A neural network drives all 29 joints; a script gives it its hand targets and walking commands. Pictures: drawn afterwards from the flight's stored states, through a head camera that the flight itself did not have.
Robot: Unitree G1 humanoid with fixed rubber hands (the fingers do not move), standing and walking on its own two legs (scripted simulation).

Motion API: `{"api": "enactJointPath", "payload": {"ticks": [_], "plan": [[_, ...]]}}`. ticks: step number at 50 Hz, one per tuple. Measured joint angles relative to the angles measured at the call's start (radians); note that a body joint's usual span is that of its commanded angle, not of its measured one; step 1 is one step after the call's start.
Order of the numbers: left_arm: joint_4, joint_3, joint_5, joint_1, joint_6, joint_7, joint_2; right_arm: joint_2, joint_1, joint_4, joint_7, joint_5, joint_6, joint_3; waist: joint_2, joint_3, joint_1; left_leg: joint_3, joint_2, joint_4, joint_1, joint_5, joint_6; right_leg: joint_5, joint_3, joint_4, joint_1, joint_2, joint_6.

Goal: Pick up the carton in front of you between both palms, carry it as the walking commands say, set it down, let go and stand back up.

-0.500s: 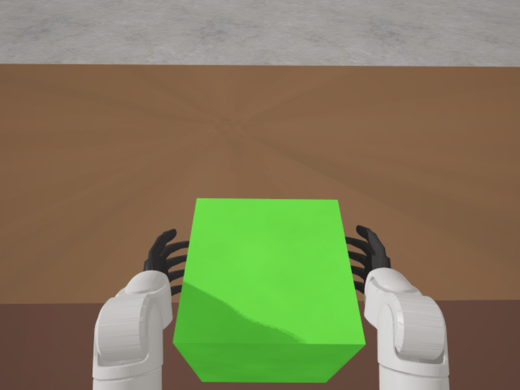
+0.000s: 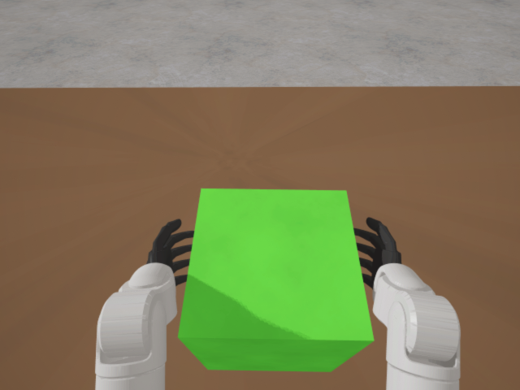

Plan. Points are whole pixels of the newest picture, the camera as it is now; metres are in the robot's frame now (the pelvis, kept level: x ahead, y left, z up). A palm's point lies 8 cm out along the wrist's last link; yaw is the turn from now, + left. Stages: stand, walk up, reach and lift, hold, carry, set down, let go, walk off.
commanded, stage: carry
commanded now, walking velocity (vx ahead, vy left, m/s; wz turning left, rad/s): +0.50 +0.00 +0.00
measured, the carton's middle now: (271, 287) +0.29 +0.00 +0.02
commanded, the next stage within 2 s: none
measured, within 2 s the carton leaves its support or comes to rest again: neither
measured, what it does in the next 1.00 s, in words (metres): goes down: left foot, then right foot 0.03 m lower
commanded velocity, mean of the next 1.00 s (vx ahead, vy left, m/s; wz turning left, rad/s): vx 0.50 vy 0.00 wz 0.00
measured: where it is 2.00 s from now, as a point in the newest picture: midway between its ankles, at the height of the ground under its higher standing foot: (263, 215)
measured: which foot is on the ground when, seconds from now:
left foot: down 0.00-0.00, up 0.02-0.46, down 0.48-0.92, up 0.94-1.00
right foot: down 0.00-0.50, up 0.52-0.92, down 0.94-1.00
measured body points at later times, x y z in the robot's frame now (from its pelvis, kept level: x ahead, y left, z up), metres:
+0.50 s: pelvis +0.32 +0.02 -0.01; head +0.35 +0.03 +0.44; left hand +0.70 +0.15 +0.10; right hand +0.69 -0.15 +0.11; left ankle +0.43 +0.07 -0.73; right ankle +0.13 -0.07 -0.69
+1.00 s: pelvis +0.66 +0.01 -0.05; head +0.71 +0.00 +0.40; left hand +1.04 +0.15 +0.07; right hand +1.05 -0.15 +0.07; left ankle +0.47 +0.08 -0.67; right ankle +0.74 -0.03 -0.77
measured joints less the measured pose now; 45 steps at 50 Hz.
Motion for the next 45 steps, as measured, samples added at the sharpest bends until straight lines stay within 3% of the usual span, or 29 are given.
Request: {"api": "enactJointPath", "payload": {"ticks": [3, 6, 13, 19, 22, 24, 25, 27, 30, 34, 38, 42, 45], "plan": [[0.057, 0.020, 0.002, -0.053, 0.006, 0.003, -0.008, -0.006, -0.040, 0.039, 0.000, -0.001, 0.012, -0.027, -0.017, 0.032, 0.017, -0.116, -0.030, 0.471, -0.249, 0.060, 0.023, -0.080, -0.001, 0.013, 0.042, -0.007, -0.013], [0.072, 0.045, 0.000, -0.076, 0.006, 0.004, -0.011, 0.000, -0.080, 0.071, -0.001, -0.003, 0.012, -0.038, -0.034, 0.057, 0.021, -0.132, -0.029, 0.576, -0.442, 0.147, 0.041, -0.089, 0.007, -0.066, 0.118, -0.005, -0.006], [0.163, 0.077, -0.033, -0.227, -0.022, 0.019, 0.044, -0.042, -0.244, 0.177, -0.024, 0.009, -0.018, -0.041, -0.035, 0.078, 0.022, -0.120, 0.005, 0.340, -0.678, 0.285, 0.036, -0.152, 0.037, -0.167, 0.269, 0.007, 0.010], [0.329, 0.085, -0.040, -0.389, -0.021, 0.024, 0.090, -0.100, -0.391, 0.324, -0.034, 0.029, -0.012, -0.070, -0.030, 0.062, 0.018, -0.076, -0.022, 0.012, -0.660, 0.469, 0.061, -0.268, 0.055, -0.173, 0.394, 0.019, 0.051], [0.405, 0.087, -0.038, -0.444, -0.009, 0.026, 0.106, -0.117, -0.448, 0.408, -0.033, 0.035, -0.008, -0.085, -0.037, 0.053, 0.015, -0.043, -0.057, -0.111, -0.585, 0.529, 0.085, -0.373, 0.063, -0.106, 0.447, 0.015, 0.079], [0.442, 0.092, -0.043, -0.472, -0.002, 0.026, 0.125, -0.119, -0.488, 0.467, -0.033, 0.033, -0.012, -0.090, -0.041, 0.056, 0.003, -0.024, -0.077, -0.150, -0.516, 0.569, 0.107, -0.459, 0.061, 0.070, 0.433, -0.003, 0.088], [0.464, 0.092, -0.049, -0.488, -0.006, 0.026, 0.138, -0.114, -0.500, 0.490, -0.033, 0.027, -0.025, -0.094, -0.063, 0.066, -0.010, -0.017, -0.089, -0.085, -0.528, 0.543, 0.127, -0.451, 0.090, 0.213, 0.389, -0.020, 0.083], [0.495, 0.096, -0.056, -0.500, -0.010, 0.026, 0.148, -0.108, -0.510, 0.524, -0.034, 0.022, -0.037, -0.099, -0.072, 0.087, -0.026, -0.021, -0.097, -0.003, -0.531, 0.439, 0.139, -0.436, 0.177, 0.505, 0.260, 0.004, 0.069], [0.488, 0.100, -0.051, -0.487, 0.005, 0.035, 0.132, -0.103, -0.485, 0.512, -0.037, 0.031, -0.027, -0.109, -0.058, 0.123, -0.038, -0.028, -0.101, -0.021, -0.483, 0.389, 0.117, -0.366, 0.222, 0.680, 0.082, 0.020, 0.051], [0.399, 0.114, -0.039, -0.459, 0.008, 0.046, 0.097, -0.090, -0.447, 0.423, -0.042, 0.052, -0.029, -0.125, -0.043, 0.179, -0.043, -0.032, -0.108, -0.092, -0.397, 0.348, 0.137, -0.289, 0.234, 0.574, -0.085, -0.001, 0.055], [0.277, 0.125, -0.034, -0.422, -0.018, 0.050, 0.065, -0.067, -0.418, 0.311, -0.044, 0.063, -0.051, -0.135, -0.038, 0.205, -0.048, -0.045, -0.115, -0.130, -0.317, 0.292, 0.130, -0.163, 0.226, 0.413, -0.187, -0.012, 0.048], [0.186, 0.131, -0.031, -0.396, -0.032, 0.048, 0.050, -0.054, -0.412, 0.244, -0.039, 0.066, -0.066, -0.128, -0.049, 0.190, -0.052, -0.055, -0.132, -0.132, -0.224, 0.202, 0.118, 0.062, 0.184, 0.133, -0.173, 0.010, 0.046], [0.183, 0.132, -0.025, -0.401, -0.032, 0.043, 0.055, -0.059, -0.424, 0.250, -0.035, 0.058, -0.067, -0.119, -0.064, 0.155, -0.055, -0.052, -0.148, -0.052, -0.160, 0.095, 0.108, 0.224, 0.138, -0.087, -0.076, 0.046, 0.030]]}}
